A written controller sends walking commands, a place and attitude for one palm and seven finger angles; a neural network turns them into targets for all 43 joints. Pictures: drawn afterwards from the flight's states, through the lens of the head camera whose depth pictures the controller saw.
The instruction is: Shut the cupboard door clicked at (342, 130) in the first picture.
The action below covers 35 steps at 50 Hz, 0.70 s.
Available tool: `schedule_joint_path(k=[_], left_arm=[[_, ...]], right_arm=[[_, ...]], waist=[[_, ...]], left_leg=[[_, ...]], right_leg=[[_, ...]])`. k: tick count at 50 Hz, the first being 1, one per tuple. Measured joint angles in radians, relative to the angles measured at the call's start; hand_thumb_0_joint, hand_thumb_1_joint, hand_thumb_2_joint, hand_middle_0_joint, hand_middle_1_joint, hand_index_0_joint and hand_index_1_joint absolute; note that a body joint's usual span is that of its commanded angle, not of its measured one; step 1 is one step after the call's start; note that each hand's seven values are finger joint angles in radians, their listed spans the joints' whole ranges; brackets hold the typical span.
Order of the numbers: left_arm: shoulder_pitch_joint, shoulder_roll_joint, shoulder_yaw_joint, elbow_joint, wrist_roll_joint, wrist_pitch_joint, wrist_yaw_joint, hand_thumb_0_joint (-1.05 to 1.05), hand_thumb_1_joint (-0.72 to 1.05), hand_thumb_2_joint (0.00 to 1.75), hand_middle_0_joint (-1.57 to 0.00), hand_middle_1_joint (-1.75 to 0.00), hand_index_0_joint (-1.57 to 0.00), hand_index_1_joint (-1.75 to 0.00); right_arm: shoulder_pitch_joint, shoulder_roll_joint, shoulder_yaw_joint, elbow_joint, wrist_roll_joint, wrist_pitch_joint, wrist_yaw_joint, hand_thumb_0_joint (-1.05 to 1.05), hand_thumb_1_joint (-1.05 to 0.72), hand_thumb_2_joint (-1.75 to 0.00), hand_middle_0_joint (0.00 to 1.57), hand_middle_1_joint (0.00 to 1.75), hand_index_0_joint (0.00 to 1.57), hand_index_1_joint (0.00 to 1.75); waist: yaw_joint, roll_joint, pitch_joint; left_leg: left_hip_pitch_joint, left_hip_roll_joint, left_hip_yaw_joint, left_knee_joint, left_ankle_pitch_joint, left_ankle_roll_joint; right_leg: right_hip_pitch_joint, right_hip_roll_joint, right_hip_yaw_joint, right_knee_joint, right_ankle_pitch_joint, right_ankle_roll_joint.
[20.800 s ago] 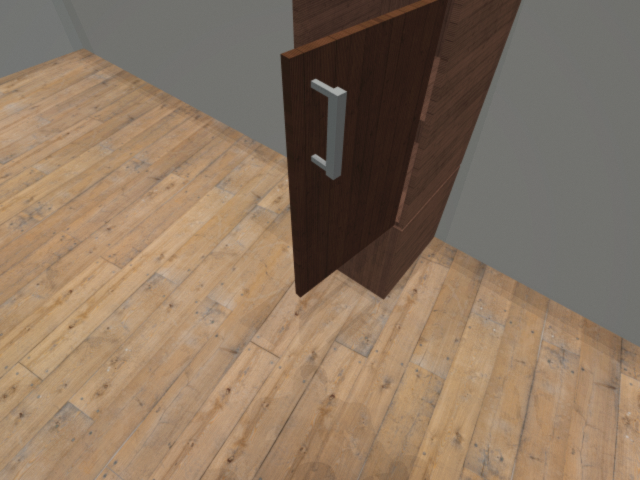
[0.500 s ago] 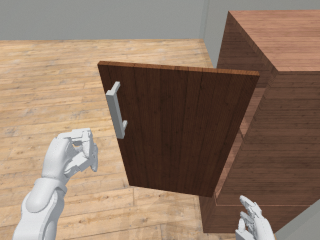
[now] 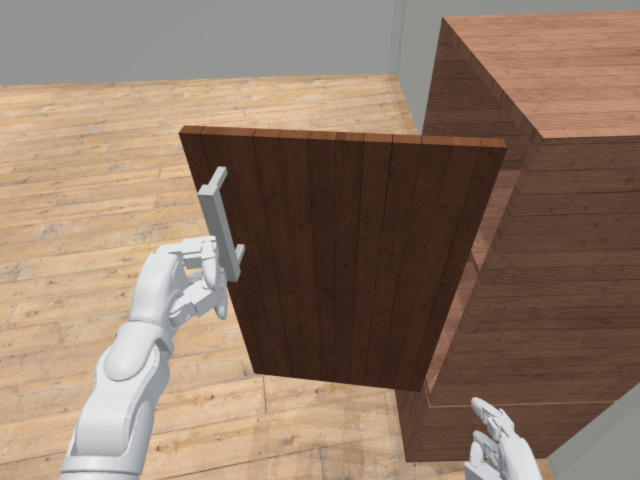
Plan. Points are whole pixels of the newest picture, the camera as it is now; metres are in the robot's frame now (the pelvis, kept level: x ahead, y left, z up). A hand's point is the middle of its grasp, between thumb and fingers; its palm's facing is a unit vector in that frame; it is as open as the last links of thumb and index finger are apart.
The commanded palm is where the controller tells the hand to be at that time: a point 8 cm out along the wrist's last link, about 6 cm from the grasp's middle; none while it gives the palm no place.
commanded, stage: bring the fist close to the handle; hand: left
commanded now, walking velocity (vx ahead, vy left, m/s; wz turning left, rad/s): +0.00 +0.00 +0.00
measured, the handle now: (226, 227) +0.39 +0.15 +0.14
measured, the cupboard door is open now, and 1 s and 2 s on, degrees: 82 77 63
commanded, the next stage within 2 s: push the door shut along its arc in 0.36 s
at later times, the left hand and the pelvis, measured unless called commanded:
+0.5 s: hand (221, 292) +0.28 +0.13 +0.14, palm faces -0.03 -1.00 -0.06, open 3.1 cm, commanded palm +0.27 +0.18 +0.15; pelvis +0.00 +0.00 +0.00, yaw +0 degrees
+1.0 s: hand (242, 259) +0.34 +0.12 +0.14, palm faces -0.14 -0.99 -0.09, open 3.1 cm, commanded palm +0.34 +0.15 +0.15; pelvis -0.01 +0.00 +0.00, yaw +1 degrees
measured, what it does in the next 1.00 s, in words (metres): stands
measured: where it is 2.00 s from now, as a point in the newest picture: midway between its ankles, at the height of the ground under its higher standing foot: outside the picture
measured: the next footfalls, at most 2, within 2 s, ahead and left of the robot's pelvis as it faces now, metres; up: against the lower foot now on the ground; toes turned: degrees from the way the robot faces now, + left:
none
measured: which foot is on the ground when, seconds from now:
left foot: down 0.00-1.00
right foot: down 0.00-1.00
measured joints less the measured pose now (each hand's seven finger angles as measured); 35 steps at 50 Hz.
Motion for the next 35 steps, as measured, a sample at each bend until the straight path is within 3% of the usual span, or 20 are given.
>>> schedule_joint_path(k=[11, 20, 25, 29, 35], left_arm=[[-0.004, 0.009, 0.009, -0.005, -0.003, -0.052, 0.009, 0.02, 0.9, 0.9, -1.3, -1.5, -1.3, -1.5], [0.014, -0.003, -0.011, 0.011, -0.001, -0.015, -0.007, 0.01, 0.9, 0.9, -1.3, -1.5, -1.3, -1.5], [0.034, -0.002, -0.012, -0.023, -0.002, -0.047, 0.006, 0.02, 0.9, 0.9, -1.3, -1.5, -1.3, -1.5], [-0.021, 0.007, -0.016, 0.011, 0.007, -0.062, 0.003, 0.01, 0.9, 0.9, -1.3, -1.5, -1.3, -1.5], [-0.146, 0.021, -0.039, 0.137, 0.007, -0.032, -0.034, 0.01, 0.9, 0.9, -1.3, -1.5, -1.3, -1.5]], right_arm=[[-0.01, -0.006, -0.012, 0.002, -0.002, 0.0, -0.003, 0.01, -0.9, -0.9, 0.2, 0.3, 0.2, 0.3], [-0.015, -0.003, -0.009, -0.012, 0.002, 0.016, 0.0, 0.01, -0.9, -0.9, 0.2, 0.3, 0.2, 0.3], [-0.014, 0.004, -0.006, -0.01, -0.003, 0.009, 0.002, 0.01, -0.9, -0.9, 0.2, 0.3, 0.2, 0.3], [-0.021, 0.001, -0.002, 0.002, 0.0, 0.013, 0.002, 0.01, -0.9, -0.9, 0.2, 0.3, 0.2, 0.3], [-0.039, -0.005, 0.004, 0.014, 0.004, 0.034, -0.008, 0.01, -0.9, -0.9, 0.2, 0.3, 0.2, 0.3]], waist=[[0.002, -0.004, 0.004], [0.001, 0.005, 0.002], [0.002, 0.002, 0.001], [0.006, 0.001, 0.012], [-0.006, 0.004, 0.032]], left_leg=[[0.007, 0.004, -0.001, -0.004, 0.0, -0.005], [0.01, 0.002, 0.0, -0.012, 0.004, -0.003], [0.015, 0.002, 0.0, -0.011, 0.003, -0.004], [0.014, 0.002, -0.008, -0.003, 0.002, -0.005], [-0.001, -0.002, -0.008, -0.004, 0.012, -0.003]], right_leg=[[0.006, 0.004, -0.001, 0.0, -0.002, -0.004], [0.007, 0.002, 0.0, -0.006, 0.001, -0.004], [0.011, 0.002, -0.001, -0.003, -0.001, -0.004], [0.016, 0.002, -0.008, 0.0, -0.002, -0.005], [0.0, -0.002, -0.008, 0.001, 0.006, -0.005]])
